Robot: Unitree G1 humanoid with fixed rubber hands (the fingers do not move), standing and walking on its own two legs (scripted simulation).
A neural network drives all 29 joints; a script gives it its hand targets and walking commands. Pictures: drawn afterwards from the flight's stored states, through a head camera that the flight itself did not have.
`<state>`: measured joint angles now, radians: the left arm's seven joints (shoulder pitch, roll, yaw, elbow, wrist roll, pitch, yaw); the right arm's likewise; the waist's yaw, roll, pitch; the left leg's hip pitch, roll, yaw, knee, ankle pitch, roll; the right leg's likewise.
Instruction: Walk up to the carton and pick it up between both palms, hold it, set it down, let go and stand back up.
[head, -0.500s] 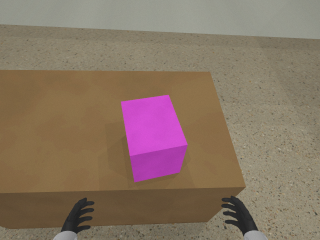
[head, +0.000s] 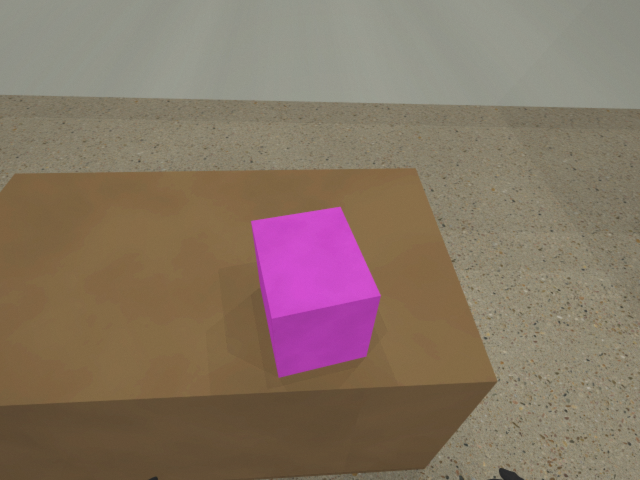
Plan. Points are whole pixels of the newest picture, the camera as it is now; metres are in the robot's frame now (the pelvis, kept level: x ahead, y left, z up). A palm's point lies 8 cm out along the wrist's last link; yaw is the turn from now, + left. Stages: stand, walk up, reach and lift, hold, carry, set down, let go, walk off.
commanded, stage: stand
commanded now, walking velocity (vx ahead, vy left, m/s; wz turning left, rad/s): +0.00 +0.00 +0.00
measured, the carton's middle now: (310, 290) +0.45 +0.02 -0.09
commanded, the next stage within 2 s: none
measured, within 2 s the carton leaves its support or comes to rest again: neither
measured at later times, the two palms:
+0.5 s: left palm out of the picture +0.00 +0.29 -0.13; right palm out of the picture +0.00 -0.22 -0.11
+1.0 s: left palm out of the picture +0.02 +0.28 -0.13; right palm out of the picture +0.00 -0.23 -0.12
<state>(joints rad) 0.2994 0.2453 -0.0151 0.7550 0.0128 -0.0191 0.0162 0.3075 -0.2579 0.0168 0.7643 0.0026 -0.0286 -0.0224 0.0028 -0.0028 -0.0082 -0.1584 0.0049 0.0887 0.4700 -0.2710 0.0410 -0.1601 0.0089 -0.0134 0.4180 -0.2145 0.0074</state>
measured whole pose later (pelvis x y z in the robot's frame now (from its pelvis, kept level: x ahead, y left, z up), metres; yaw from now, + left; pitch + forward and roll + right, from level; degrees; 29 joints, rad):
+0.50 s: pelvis -0.03 +0.04 +0.00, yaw +0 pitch -3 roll +0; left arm 0.37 0.26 -0.03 0.86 0.02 -0.01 0.02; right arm 0.40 -0.26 0.02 0.78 0.00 -0.01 -0.02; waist 0.00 -0.02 -0.01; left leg -0.21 -0.06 0.13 0.47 -0.23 0.09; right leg -0.24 -0.06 0.03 0.47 -0.19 0.06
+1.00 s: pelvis -0.01 +0.03 +0.00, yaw -1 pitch -1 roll +0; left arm 0.36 0.24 -0.03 0.93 0.01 -0.01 0.04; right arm 0.41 -0.25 0.01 0.82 0.00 -0.01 -0.03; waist -0.02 -0.01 -0.01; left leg -0.19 -0.06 0.12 0.42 -0.24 0.08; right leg -0.23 -0.05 0.03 0.46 -0.22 0.05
